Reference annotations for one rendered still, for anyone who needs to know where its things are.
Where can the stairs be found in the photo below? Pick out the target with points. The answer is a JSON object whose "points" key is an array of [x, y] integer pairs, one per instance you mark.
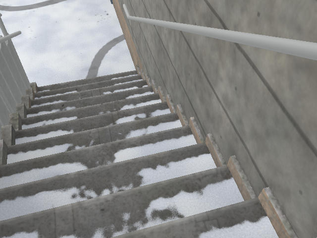
{"points": [[103, 157]]}

